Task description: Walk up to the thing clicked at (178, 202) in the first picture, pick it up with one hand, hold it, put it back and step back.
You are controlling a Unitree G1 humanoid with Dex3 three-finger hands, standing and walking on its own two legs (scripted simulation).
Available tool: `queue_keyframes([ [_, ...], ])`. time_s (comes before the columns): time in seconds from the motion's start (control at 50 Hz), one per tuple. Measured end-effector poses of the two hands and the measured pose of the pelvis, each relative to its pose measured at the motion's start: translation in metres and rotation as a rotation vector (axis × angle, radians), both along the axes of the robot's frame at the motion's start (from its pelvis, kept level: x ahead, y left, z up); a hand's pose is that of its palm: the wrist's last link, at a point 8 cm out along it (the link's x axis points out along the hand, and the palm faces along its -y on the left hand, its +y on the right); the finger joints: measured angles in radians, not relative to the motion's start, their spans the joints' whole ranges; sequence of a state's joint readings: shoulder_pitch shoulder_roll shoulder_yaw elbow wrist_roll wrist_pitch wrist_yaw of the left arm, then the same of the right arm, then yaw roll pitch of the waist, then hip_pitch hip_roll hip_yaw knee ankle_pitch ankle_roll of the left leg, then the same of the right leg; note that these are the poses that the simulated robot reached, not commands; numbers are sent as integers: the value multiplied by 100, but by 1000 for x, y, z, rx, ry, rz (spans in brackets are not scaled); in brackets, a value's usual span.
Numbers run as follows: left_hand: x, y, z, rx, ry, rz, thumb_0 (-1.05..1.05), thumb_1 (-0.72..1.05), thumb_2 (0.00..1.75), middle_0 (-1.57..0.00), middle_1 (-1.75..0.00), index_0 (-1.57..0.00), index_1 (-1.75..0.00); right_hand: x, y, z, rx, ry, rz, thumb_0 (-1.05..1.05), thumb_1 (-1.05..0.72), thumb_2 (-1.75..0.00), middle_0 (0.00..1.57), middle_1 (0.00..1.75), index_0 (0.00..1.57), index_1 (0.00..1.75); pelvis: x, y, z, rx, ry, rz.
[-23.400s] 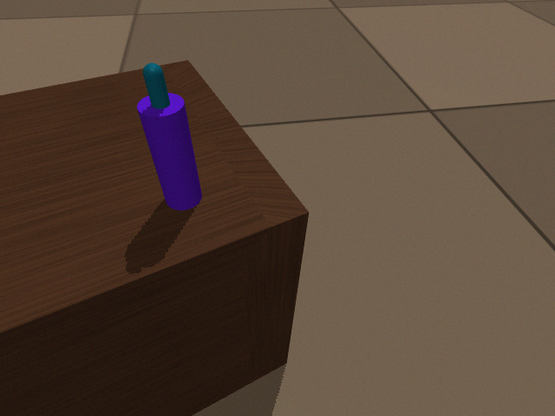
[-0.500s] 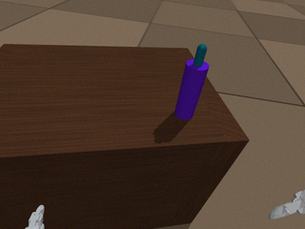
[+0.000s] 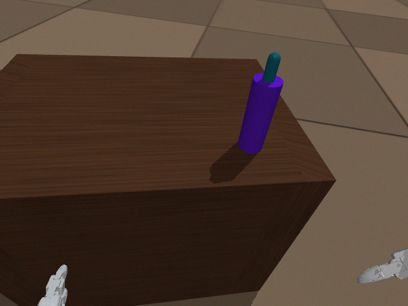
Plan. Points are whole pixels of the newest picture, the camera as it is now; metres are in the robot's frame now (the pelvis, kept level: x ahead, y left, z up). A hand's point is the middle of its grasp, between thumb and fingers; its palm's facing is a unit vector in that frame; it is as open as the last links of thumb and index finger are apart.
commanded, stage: home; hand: right
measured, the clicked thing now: (261, 105) +0.53 -0.17 +0.16
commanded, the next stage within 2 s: none
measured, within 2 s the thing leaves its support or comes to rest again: neither
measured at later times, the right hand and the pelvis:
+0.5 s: hand (292, 296) +0.18 -0.19 -0.05, palm faces +0.11 +0.97 -0.22, open 17.6 cm; pelvis +0.01 +0.00 +0.00, yaw +0 degrees
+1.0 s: hand (276, 287) +0.21 -0.18 -0.10, palm faces +0.10 +0.97 -0.24, open 17.5 cm; pelvis +0.03 -0.01 +0.00, yaw +1 degrees
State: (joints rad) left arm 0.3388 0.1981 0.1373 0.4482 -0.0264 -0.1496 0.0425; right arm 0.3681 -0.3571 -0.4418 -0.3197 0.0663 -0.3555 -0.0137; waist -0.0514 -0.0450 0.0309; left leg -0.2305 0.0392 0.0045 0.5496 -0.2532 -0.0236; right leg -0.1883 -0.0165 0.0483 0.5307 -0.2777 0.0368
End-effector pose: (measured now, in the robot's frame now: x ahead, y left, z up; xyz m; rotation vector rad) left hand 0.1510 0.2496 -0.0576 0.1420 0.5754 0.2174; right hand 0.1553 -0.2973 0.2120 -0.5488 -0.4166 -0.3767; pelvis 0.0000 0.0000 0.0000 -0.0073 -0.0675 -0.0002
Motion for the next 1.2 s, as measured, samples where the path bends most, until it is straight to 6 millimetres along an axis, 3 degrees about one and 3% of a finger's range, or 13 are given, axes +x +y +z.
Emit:
queue_keyframes([
  [0.08,3,-20,-5,-41,20,-43,-1,-29,29,-9,-13,-10,-13,4,5,-32,81,107,23,-1,60,-3,5,5,5,6,1,-1,1,1,2,5],
  [0.18,5,-40,-18,-81,80,-74,0,1,44,-12,-18,-12,-17,3,18,-90,216,323,39,-2,59,-3,5,5,5,5,3,-3,2,3,13,4],
  [0.42,18,-32,-15,-8,107,-67,1,66,76,-17,-26,-18,-26,-4,45,-205,437,743,26,-2,57,-4,6,5,5,6,9,-5,2,6,37,-1],
  [0.62,10,-30,-29,26,214,-102,1,86,88,-19,-30,-20,-29,-1,65,-278,523,1005,-12,-2,55,-5,6,5,5,6,14,-5,-2,10,71,5],
  [0.72,0,-25,-39,31,280,-86,1,89,89,-20,-30,-20,-30,10,66,-290,522,1053,-33,-2,55,-5,6,5,5,6,18,-6,-3,12,86,10],
  [0.94,-1,-21,-41,8,299,-36,2,90,90,-20,-30,-20,-30,35,65,-283,500,1038,-37,-1,54,-5,6,5,5,6,30,-8,-3,13,83,22],
  [1.08,8,-20,-40,29,309,-76,1,90,90,-20,-30,-20,-30,28,61,-291,460,1103,-19,-1,55,-5,6,5,5,6,30,-10,-3,12,82,22],
  [1.2,-9,7,-44,84,383,-63,1,90,90,-20,-30,-21,-30,-4,18,-308,379,1284,-85,-1,56,-4,6,5,6,5,25,-12,-5,10,54,23],
])
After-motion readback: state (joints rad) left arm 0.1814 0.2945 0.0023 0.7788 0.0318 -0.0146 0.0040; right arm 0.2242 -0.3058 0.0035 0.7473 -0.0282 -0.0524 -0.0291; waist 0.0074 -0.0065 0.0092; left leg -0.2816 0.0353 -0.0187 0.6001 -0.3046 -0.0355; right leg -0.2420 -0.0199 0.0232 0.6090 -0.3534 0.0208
